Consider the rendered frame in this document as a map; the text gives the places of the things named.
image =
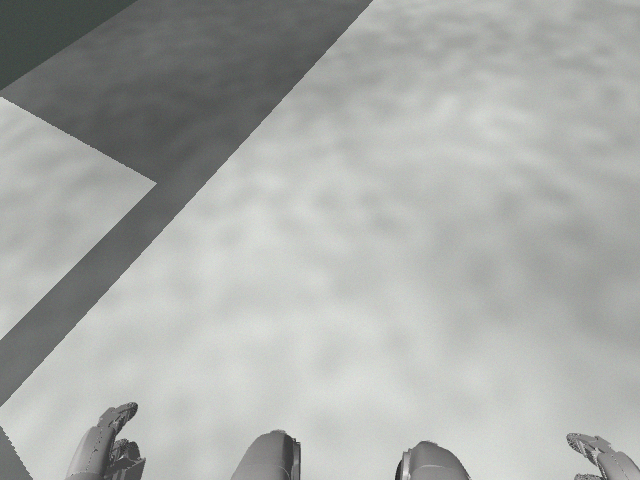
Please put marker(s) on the left robot hand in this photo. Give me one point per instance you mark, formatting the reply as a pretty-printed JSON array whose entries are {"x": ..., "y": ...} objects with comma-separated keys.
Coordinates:
[{"x": 98, "y": 452}]

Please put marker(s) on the right robot hand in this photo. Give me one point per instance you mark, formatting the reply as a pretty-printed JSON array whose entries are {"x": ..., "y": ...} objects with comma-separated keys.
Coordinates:
[{"x": 613, "y": 465}]

